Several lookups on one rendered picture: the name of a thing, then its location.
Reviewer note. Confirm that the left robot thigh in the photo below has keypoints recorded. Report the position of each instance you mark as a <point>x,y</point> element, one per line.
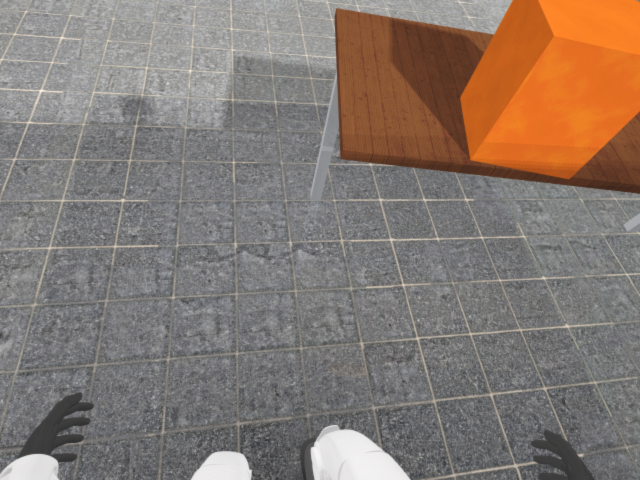
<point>224,465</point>

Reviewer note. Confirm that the robot left hand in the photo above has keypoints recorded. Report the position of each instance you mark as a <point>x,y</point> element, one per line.
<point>44,438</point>

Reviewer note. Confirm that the carton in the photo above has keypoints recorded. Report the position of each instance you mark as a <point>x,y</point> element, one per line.
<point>558,80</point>

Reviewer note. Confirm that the table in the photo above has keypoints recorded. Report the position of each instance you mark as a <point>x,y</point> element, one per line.
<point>396,101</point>

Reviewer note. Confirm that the right robot shin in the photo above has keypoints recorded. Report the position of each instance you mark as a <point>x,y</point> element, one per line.
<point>324,432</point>

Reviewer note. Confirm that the robot left forearm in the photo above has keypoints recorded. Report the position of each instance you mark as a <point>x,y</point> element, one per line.
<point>32,467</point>

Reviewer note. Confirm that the robot right hand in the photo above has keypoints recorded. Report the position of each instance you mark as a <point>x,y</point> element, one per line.
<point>570,462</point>

